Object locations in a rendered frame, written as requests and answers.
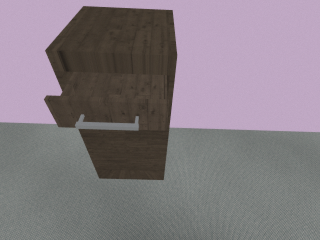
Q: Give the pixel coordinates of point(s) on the cabinet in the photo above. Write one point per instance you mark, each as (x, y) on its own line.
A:
(120, 41)

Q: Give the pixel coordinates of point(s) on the handle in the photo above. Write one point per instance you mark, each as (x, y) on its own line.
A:
(107, 125)

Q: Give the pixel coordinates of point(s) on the drawer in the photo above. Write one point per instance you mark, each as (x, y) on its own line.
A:
(112, 98)

